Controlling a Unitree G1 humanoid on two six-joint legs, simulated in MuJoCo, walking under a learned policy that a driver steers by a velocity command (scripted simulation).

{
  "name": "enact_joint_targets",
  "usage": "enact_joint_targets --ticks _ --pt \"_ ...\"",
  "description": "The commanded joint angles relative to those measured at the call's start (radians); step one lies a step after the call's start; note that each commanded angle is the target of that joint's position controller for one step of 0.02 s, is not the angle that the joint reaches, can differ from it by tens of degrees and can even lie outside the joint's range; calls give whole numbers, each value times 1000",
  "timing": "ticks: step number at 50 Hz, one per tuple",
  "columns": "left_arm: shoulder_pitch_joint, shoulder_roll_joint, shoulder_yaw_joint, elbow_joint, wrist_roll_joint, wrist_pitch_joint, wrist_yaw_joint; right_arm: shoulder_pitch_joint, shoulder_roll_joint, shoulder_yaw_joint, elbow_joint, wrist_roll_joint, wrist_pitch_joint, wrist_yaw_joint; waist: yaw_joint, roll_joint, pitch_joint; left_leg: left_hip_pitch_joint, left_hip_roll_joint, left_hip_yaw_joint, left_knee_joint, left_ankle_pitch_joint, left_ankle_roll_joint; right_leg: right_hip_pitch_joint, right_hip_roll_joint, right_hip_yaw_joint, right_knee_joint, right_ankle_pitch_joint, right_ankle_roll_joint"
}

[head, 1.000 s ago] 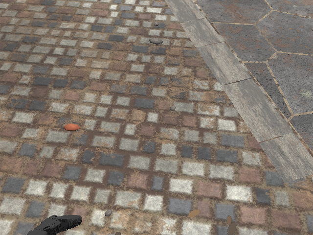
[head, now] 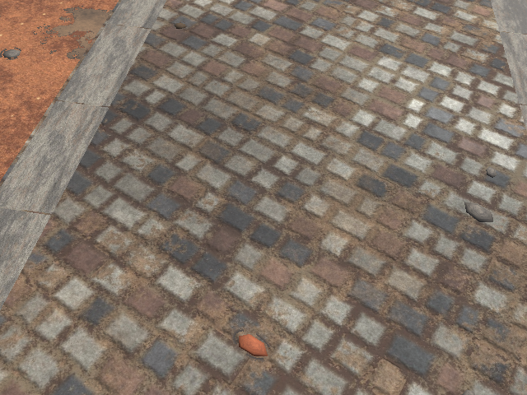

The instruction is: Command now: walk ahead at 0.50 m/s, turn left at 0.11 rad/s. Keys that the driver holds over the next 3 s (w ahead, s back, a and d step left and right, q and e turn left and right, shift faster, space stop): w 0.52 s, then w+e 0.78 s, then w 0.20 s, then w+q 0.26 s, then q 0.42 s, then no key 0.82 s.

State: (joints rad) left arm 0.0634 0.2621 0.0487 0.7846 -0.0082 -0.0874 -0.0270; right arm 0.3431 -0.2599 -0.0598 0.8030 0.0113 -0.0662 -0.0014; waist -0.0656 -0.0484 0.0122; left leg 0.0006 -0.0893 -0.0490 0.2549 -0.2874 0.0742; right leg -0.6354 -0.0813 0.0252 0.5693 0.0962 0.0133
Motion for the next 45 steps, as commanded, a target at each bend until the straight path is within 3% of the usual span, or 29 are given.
enact_joint_targets --ticks 1,3,4,5,6,7,8,9,10,11,12,15,18,22,25,28,30,31,32,33,34,35,36,37,38,40,43,45 --pt "-145 88 15 -109 -3 -29 -18 60 -169 -46 -9 4 4 -11 -16 126 57 52 322 -140 -7 386 129 -49 15 -3 -59 -63 -37" --pt "-84 111 23 -95 -2 -33 -22 43 -182 -50 -6 5 12 -16 23 149 23 81 324 -134 59 563 106 51 45 -27 -76 -141 -67" --pt "-3 134 35 -74 0 -34 -19 23 -190 -51 -8 4 16 -16 71 157 -29 73 300 -112 151 740 91 180 80 -60 -91 -153 -90" --pt "143 175 55 -31 4 -34 -12 10 -173 -42 -13 1 19 -16 142 137 -128 13 244 -71 326 805 63 400 81 -63 -90 -113 -124" --pt "321 237 68 -3 18 -32 -4 22 -127 -21 -33 -18 19 -17 199 29 -281 -188 177 -32 630 521 29 709 -101 146 -56 -90 -193" --pt "380 286 81 29 12 -28 -11 179 -18 7 -31 -5 -2 -6 124 -269 -401 -586 -5 -29 971 -224 -42 1041 -309 626 -159 -305 -355" --pt "373 186 55 26 -11 -26 -13 106 -117 -8 -21 10 -17 -2 175 -157 -353 -709 38 -131 1065 -286 -30 1020 -285 699 -253 -493 -318" --pt "293 153 43 13 -9 -23 -7 -7 -162 -21 -57 27 -28 2 171 -89 -198 -766 91 -99 1065 -194 -21 883 -257 548 -275 -488 -271" --pt "216 143 37 -3 2 -18 -5 -66 -155 -18 -72 21 -32 -2 141 -1 -115 -733 144 -59 1016 -103 -22 732 -221 441 -298 -391 -248" --pt "175 121 29 -8 11 -17 -6 -90 -149 -23 -76 5 -31 -3 116 15 -56 -703 173 -47 958 -53 -28 617 -190 370 -325 -287 -248" --pt "158 106 22 -8 22 -21 -5 -66 -138 -26 -73 1 -24 -3 83 -12 -51 -642 200 -52 923 -18 -31 552 -163 319 -348 -222 -242" --pt "164 118 23 11 9 -30 -4 -37 -94 -19 -64 -1 -2 -7 55 -32 -35 -612 221 -27 828 15 -57 477 -139 217 -408 -117 -258" --pt "195 152 32 30 7 -24 10 -133 -82 -13 -93 -9 1 -9 74 -8 -4 -682 233 -12 679 154 -86 485 -130 149 -441 -44 -258" --pt "246 164 32 56 -4 -12 20 -260 -54 -1 -119 -5 -11 3 119 -7 17 -638 200 24 431 356 -87 503 -84 53 -444 -29 -214" --pt "305 173 33 86 -10 -1 21 -350 -52 3 -146 4 -18 18 154 -7 41 -633 177 39 332 384 -82 567 -111 55 -423 -52 -212" --pt "336 178 37 110 -15 19 26 -405 -68 0 -177 6 -30 35 151 -13 61 -644 160 24 266 303 -57 655 -158 97 -361 -8 -203" --pt "318 198 44 111 -17 29 32 -353 -97 -11 -169 4 -39 39 107 -32 34 -551 138 28 231 233 -37 678 -172 124 -295 77 -186" --pt "290 207 46 105 -19 32 34 -267 -122 -24 -146 1 -43 36 52 -37 -11 -418 112 50 199 227 -19 659 -149 111 -207 204 -170" --pt "281 182 37 98 -12 33 35 -113 -172 -49 -101 -5 -45 26 -18 -19 -119 -177 120 50 207 255 11 584 -91 77 -34 242 -141" --pt "280 117 12 66 13 29 34 71 -248 -69 -75 -23 -42 14 -82 94 -289 140 314 -148 253 278 74 377 -14 29 280 -32 -99" --pt "426 10 -16 63 -4 11 28 96 -291 -76 -54 -22 -31 18 -9 367 -413 426 524 -571 150 79 209 10 133 15 590 -662 -47" --pt "367 128 11 79 -27 1 27 90 -187 -51 -66 -16 -29 17 -52 252 -357 361 495 -601 83 -63 174 -79 82 119 699 -678 -51" --pt "277 170 27 48 -42 -2 26 24 -149 -38 -68 -12 -31 12 -44 205 -212 234 468 -450 56 -57 134 -129 41 102 715 -586 -57" --pt "234 157 27 40 -37 1 31 -46 -131 -30 -71 -15 -33 12 -13 143 -136 98 432 -346 22 21 117 -97 -3 81 688 -501 -52" --pt "222 147 33 39 -24 8 33 -97 -104 -24 -69 -18 -37 15 15 137 -78 -7 400 -262 -17 84 111 -64 -29 81 645 -443 -47" --pt "263 107 35 48 -28 35 31 -145 -80 -21 -58 -25 -49 16 63 165 -45 -119 362 -139 -81 157 103 24 -58 83 607 -385 -38" --pt "228 77 36 21 -22 63 33 -151 -104 -32 -33 -26 -60 9 80 130 1 -160 364 -20 -125 261 115 -21 -69 85 553 -309 -21" --pt "188 73 36 2 -17 65 29 -133 -119 -38 -15 -30 -57 0 73 113 17 -137 360 44 -135 298 115 -65 -68 89 468 -221 -11"
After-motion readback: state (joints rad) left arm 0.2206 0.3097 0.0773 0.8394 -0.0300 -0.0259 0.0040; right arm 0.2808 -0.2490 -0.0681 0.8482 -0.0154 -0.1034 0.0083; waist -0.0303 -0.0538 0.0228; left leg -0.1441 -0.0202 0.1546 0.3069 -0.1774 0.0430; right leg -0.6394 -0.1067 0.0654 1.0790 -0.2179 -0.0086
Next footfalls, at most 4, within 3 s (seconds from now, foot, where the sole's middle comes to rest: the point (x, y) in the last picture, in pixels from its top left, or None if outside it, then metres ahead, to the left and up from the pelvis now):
0.10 right None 0.25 -0.14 -0.78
0.64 left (208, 370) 0.55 0.11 -0.78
1.20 right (315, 286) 0.78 -0.19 -0.78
1.72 left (287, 186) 1.16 -0.15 -0.78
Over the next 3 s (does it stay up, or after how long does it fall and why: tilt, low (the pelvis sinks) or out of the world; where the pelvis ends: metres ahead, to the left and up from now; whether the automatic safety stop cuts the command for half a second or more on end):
stays up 1.21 -0.22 -0.01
